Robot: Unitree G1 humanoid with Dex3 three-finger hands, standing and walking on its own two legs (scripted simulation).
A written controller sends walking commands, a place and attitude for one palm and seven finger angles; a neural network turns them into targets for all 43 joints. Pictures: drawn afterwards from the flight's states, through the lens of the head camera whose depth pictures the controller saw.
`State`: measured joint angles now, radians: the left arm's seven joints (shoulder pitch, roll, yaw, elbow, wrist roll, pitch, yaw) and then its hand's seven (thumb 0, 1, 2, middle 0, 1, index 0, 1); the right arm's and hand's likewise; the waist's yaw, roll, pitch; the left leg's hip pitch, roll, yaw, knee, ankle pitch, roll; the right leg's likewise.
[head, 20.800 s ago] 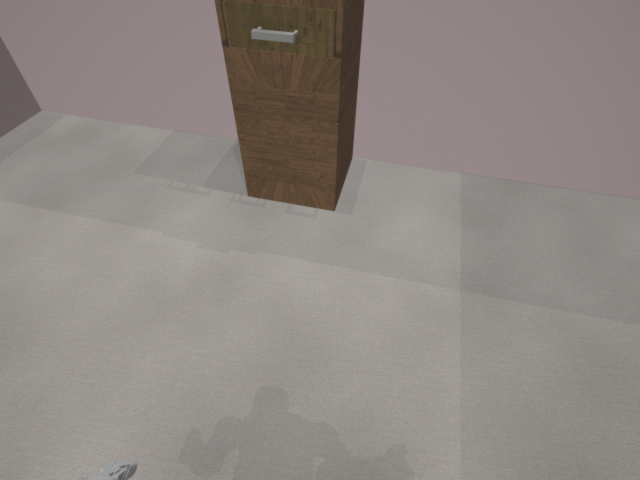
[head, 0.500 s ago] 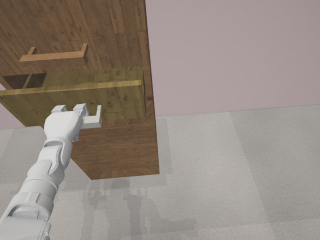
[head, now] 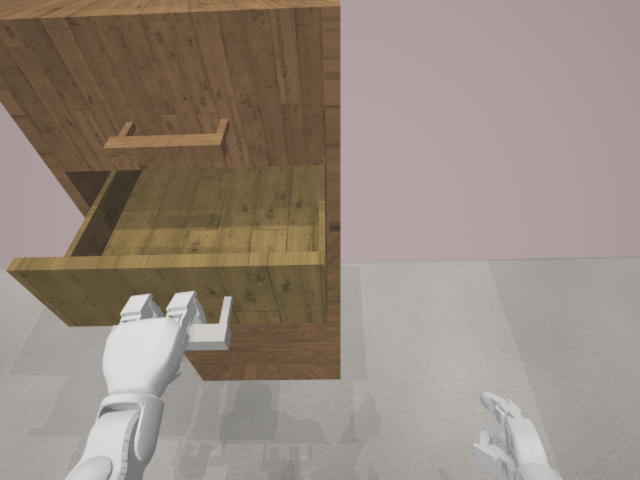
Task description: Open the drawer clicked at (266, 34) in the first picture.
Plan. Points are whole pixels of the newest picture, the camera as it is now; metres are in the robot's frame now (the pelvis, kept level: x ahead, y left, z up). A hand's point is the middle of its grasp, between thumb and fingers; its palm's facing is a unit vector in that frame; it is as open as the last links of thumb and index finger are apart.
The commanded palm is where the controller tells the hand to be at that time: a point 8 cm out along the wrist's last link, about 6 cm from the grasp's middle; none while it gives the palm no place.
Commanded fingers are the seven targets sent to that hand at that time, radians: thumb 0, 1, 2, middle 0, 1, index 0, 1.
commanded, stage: pull the drawer open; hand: left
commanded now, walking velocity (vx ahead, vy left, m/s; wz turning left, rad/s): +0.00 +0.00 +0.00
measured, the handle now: (175, 321) +0.30 +0.22 +0.03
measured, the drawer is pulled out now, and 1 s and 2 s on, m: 0.18 0.30 0.30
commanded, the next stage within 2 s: open the thumb to release the handle in 1.10 s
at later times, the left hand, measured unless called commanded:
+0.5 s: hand (163, 382) +0.23 +0.22 +0.01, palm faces -0.04 -0.10 -0.99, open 5.7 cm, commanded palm +0.18 +0.23 +0.07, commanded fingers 0.00 0.90 0.90 -0.40 -1.35 -0.40 -1.35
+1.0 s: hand (136, 475) +0.13 +0.21 +0.01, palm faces +0.01 -0.10 -1.00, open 5.7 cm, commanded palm +0.07 +0.22 +0.07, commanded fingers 0.00 0.90 0.90 -0.40 -1.35 -0.40 -1.35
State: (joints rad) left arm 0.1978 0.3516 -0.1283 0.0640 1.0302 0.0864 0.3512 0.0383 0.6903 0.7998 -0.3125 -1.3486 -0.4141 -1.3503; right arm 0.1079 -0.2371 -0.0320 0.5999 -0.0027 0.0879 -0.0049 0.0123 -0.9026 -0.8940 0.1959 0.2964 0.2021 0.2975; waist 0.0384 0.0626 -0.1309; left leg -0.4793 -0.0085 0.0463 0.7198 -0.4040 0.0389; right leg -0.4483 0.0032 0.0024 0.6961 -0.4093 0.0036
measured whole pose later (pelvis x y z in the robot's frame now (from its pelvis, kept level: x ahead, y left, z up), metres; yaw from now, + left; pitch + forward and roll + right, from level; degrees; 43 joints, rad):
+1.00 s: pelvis -0.02 -0.02 -0.02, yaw -1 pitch +9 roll +1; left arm 0.67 0.38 -0.02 -0.24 1.01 -0.02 0.43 -0.01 0.68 0.76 -0.31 -1.35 -0.41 -1.35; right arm 0.08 -0.20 0.01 0.54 -0.04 0.10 0.03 0.01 -0.90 -0.89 0.20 0.30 0.20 0.30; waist 0.08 0.06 -0.14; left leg -0.56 0.01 0.05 0.85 -0.44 0.01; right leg -0.55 0.02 0.01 0.86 -0.47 -0.03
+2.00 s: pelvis -0.03 -0.03 -0.01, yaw +2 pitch +7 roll +0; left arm 0.51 0.38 -0.01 -0.13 1.02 -0.03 0.38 0.00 -0.48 0.30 -0.32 -1.21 -0.32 -1.20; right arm 0.11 -0.25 -0.01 0.59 -0.04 0.09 -0.03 0.01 -0.90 -0.89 0.20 0.30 0.20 0.30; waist 0.09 0.06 -0.10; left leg -0.54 0.01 0.00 0.81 -0.40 0.00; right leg -0.51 0.02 -0.04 0.82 -0.43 -0.04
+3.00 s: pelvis -0.03 -0.01 +0.02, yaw +2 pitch -1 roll +0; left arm 0.42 0.47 -0.03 -0.49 0.91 0.13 0.12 -0.01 -0.49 0.30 -0.33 -1.20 -0.36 -1.22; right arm 0.08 -0.24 0.05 0.59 0.00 0.11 -0.02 0.02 -0.90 -0.89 0.20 0.30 0.20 0.30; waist 0.12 0.12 -0.04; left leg -0.24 -0.01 0.01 0.55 -0.30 0.02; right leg -0.20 0.00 -0.03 0.54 -0.32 -0.01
